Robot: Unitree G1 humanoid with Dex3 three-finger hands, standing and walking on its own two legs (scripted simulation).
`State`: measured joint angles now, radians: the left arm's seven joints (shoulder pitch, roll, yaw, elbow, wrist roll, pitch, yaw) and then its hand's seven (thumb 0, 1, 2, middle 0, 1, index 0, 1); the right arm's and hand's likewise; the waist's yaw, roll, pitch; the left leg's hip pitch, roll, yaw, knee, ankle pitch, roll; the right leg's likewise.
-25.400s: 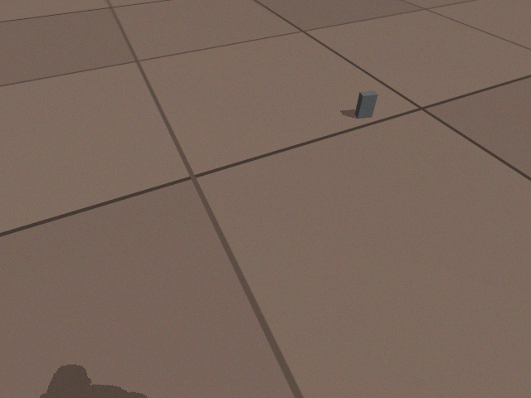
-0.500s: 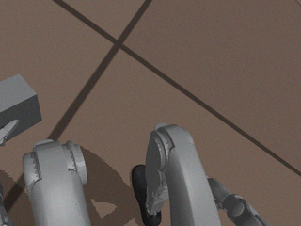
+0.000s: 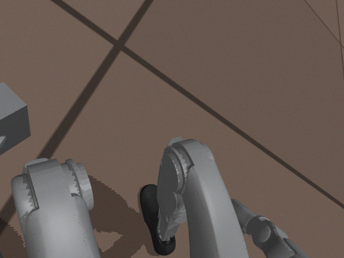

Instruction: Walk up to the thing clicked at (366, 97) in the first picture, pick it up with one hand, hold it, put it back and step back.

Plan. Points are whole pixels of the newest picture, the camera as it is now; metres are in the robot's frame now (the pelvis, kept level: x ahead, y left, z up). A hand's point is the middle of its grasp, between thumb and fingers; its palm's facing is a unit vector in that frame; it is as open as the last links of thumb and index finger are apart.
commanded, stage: lower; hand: left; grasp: from the side
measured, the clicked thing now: out of the picture +0.41 +0.26 -0.18
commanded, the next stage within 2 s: loosen in 0.30 s
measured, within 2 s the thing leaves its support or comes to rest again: rests again in 0.08 s
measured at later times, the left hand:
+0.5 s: hand out of the picture +0.40 +0.29 -0.17, palm faces +0.46 -0.89 +0.01, open 9.7 cm
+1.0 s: hand out of the picture +0.40 +0.29 -0.17, palm faces +0.45 -0.89 +0.03, open 17.1 cm
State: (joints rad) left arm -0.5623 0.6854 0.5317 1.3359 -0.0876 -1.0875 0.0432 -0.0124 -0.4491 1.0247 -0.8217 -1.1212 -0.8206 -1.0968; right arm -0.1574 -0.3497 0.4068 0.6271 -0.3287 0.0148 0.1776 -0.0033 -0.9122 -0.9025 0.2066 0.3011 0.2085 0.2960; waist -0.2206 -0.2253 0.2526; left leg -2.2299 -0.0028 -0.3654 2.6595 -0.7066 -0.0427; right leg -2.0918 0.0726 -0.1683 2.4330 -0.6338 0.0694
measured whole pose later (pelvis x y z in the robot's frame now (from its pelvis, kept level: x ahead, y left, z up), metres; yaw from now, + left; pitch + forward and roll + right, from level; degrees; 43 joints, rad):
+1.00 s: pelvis -0.01 +0.01 +0.00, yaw -2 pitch +12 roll -18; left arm -0.57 0.74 0.50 1.39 -0.08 -1.16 0.09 -0.02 -0.60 0.06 -0.23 -0.10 -0.21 -0.10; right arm -0.18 -0.35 0.47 0.59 -0.36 0.01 0.19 0.00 -0.92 -0.90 0.21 0.30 0.21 0.30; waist -0.22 -0.27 0.27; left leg -2.21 0.01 -0.40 2.68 -0.72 -0.02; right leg -2.05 0.09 -0.20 2.41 -0.62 0.06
